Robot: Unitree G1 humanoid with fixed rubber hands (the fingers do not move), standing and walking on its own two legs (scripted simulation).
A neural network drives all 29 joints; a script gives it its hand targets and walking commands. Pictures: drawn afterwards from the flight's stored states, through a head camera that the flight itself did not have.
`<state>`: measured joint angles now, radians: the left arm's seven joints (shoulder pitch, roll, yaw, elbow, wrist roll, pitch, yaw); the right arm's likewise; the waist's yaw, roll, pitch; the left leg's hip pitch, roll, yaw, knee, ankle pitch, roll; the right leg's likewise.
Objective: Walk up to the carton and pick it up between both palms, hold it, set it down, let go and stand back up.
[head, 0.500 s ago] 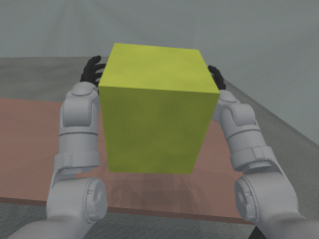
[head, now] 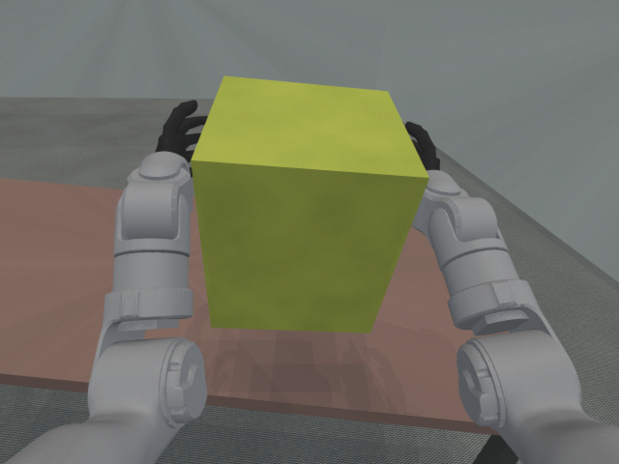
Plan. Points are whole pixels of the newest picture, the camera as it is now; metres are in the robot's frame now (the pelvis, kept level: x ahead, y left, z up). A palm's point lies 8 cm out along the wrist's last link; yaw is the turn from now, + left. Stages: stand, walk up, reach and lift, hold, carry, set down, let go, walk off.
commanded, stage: hold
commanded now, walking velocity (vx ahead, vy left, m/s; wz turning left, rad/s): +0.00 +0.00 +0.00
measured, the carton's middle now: (299, 209) +0.36 -0.01 +0.22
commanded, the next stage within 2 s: set down in 0.30 s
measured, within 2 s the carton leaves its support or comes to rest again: neither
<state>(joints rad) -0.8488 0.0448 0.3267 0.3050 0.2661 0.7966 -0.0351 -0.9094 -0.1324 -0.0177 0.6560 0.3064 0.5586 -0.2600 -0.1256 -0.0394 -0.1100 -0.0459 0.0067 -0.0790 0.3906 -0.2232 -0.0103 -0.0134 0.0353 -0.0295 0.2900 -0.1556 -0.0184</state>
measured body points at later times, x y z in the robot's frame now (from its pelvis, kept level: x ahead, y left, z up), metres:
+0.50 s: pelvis +0.00 +0.00 +0.00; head -0.09 +0.03 +0.44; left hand +0.38 +0.15 +0.29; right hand +0.38 -0.15 +0.28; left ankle +0.00 +0.12 -0.75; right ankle +0.01 -0.11 -0.75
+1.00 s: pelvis +0.01 -0.01 +0.00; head -0.05 +0.02 +0.44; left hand +0.38 +0.15 +0.23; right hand +0.39 -0.15 +0.20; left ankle +0.00 +0.12 -0.75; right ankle +0.01 -0.11 -0.75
